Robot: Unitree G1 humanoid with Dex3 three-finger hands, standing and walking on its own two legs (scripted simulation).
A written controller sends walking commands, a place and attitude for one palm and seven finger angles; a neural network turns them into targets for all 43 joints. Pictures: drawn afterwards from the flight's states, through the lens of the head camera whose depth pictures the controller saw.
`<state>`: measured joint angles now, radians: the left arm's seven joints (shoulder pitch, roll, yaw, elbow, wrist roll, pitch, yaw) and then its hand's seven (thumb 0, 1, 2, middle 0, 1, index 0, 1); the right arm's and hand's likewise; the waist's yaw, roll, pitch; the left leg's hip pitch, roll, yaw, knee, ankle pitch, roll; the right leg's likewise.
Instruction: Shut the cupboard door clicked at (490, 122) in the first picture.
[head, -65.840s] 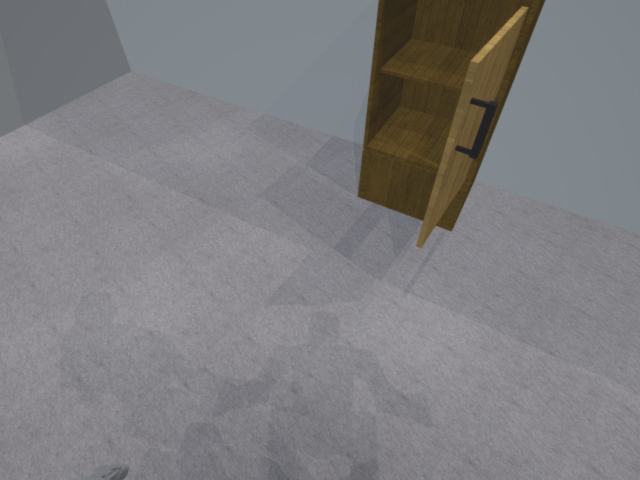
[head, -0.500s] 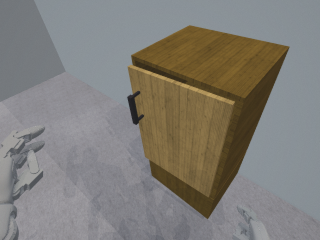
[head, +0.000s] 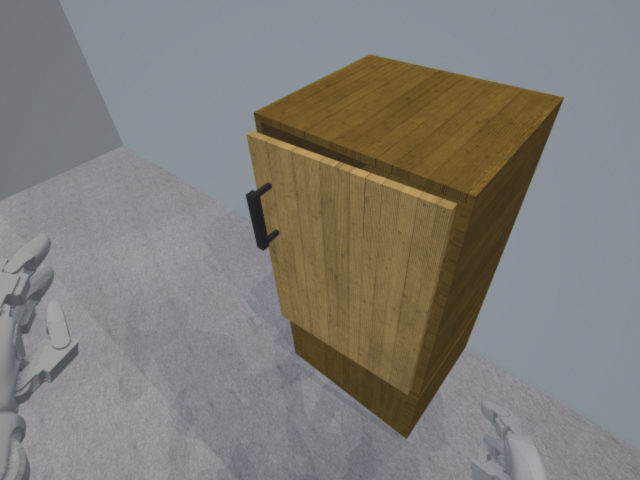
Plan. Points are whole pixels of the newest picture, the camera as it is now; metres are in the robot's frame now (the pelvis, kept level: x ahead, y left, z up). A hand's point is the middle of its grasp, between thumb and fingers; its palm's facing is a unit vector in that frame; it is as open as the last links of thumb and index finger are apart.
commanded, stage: step back with the hand held close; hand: left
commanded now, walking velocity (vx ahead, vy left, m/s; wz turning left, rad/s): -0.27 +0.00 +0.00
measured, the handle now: (264, 216) +0.63 +0.21 -0.05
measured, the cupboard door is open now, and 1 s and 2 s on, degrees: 3 3 3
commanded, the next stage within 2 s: stop stepping back and stand still in 1.48 s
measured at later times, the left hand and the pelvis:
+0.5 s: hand (23, 370) +0.16 +0.30 +0.16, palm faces +0.38 -0.78 -0.50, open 7.4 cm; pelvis -0.04 +0.03 +0.00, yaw +0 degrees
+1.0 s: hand out of the picture +0.09 +0.31 +0.16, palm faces +0.46 -0.76 -0.46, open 7.4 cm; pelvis -0.11 +0.04 -0.02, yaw +3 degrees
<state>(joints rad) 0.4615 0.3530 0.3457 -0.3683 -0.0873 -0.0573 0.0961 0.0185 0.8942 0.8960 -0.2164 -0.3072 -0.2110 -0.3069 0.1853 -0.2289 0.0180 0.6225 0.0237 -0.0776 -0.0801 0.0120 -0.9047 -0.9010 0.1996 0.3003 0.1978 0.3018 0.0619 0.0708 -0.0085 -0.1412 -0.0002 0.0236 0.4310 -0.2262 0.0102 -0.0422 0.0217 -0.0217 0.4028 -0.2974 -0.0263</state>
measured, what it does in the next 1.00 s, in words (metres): walks backwards: right foot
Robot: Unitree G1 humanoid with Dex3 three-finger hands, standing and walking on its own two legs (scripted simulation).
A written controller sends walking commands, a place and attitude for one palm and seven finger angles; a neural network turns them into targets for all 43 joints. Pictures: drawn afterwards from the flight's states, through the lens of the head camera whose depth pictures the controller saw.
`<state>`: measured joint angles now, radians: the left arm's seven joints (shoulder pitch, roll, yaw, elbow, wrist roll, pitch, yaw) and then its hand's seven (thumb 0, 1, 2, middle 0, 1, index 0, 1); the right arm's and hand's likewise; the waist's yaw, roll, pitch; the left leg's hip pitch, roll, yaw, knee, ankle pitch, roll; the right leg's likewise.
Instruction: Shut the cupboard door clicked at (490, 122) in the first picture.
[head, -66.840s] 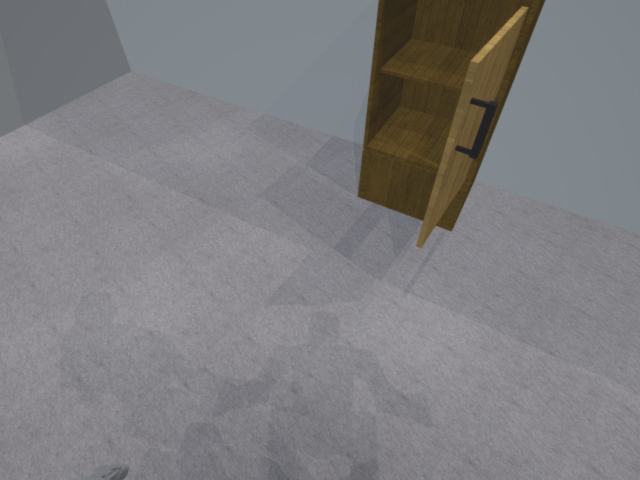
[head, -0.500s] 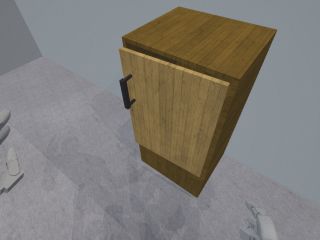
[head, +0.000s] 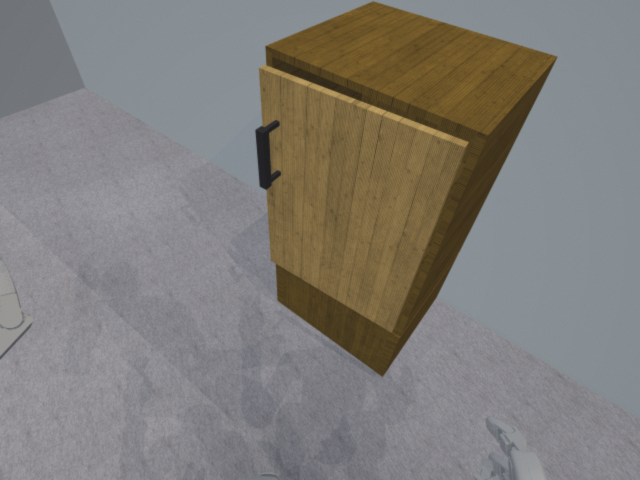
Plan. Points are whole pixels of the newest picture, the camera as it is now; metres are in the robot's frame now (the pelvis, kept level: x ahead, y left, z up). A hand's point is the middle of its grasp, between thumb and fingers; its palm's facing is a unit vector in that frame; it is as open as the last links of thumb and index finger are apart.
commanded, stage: step back with the hand held close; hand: left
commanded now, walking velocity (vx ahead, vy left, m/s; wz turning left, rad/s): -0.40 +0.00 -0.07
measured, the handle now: (269, 155) +0.75 +0.13 -0.03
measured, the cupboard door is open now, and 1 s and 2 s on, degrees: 3 3 3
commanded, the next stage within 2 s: stop stepping back and stand still in 0.48 s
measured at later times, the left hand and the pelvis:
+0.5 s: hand out of the picture +0.12 +0.31 +0.19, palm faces +0.44 -0.80 -0.41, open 7.4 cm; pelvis -0.08 +0.03 +0.00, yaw -2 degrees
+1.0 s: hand out of the picture +0.01 +0.44 +0.19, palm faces +0.53 -0.82 -0.20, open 7.4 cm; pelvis -0.21 +0.16 -0.01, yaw -2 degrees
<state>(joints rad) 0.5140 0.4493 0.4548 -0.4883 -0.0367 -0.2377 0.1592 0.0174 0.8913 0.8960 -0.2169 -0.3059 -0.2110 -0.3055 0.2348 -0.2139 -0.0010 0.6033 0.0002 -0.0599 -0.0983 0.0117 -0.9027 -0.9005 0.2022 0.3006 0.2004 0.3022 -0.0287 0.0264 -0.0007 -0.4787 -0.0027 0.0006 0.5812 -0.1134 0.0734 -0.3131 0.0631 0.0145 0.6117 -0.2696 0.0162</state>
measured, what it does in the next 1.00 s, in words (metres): walks backwards: right foot, then right foot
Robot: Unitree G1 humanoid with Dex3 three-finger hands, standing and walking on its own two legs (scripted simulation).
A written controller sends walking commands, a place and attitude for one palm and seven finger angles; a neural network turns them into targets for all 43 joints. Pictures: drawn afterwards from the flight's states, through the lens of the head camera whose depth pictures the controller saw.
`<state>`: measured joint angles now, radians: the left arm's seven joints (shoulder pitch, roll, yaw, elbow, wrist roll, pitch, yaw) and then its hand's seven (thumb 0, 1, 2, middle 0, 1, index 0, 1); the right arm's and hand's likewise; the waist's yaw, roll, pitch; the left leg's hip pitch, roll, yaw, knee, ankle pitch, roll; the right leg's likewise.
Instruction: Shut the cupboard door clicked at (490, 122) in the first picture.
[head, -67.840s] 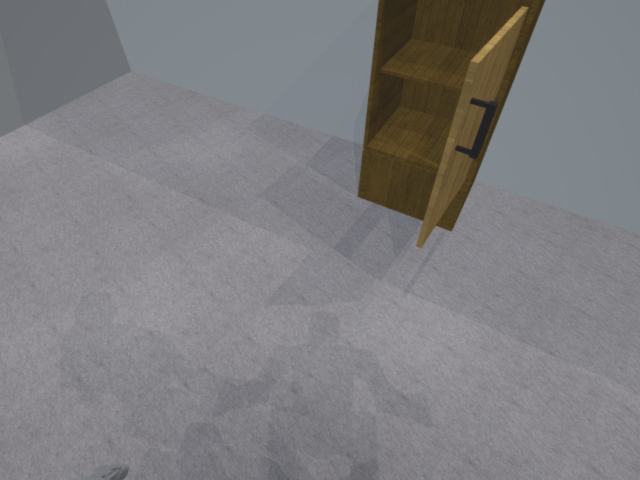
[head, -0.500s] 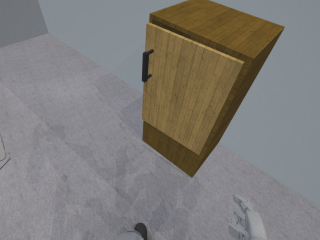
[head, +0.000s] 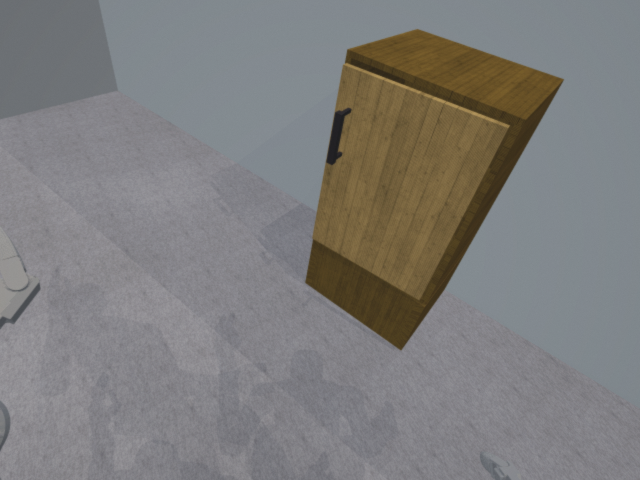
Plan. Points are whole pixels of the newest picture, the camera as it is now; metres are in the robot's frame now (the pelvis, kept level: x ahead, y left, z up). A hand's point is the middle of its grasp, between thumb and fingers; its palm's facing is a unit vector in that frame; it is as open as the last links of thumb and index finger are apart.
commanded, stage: stop stepping back and stand still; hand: left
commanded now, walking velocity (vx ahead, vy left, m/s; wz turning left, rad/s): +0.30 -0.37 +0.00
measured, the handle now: (339, 136) +0.96 +0.01 -0.02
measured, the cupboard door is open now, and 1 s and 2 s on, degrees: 3 3 3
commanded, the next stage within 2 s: let the arm hang, fingers relaxed in 1.26 s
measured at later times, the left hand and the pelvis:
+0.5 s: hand out of the picture +0.14 +0.36 +0.19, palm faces +0.44 -0.85 -0.30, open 7.4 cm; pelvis -0.09 +0.11 +0.00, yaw -3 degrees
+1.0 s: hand out of the picture +0.14 +0.33 +0.19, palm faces +0.37 -0.82 -0.43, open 7.4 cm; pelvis -0.08 +0.09 +0.01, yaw -4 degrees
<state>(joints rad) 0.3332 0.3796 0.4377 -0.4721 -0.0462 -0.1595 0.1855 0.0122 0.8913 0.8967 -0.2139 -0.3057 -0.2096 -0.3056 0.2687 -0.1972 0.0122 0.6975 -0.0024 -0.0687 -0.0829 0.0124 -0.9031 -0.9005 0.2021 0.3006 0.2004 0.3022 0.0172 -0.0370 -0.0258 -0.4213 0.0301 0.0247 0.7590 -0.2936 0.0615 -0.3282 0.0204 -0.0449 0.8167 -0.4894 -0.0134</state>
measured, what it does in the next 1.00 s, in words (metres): steps to the left: right foot, then left foot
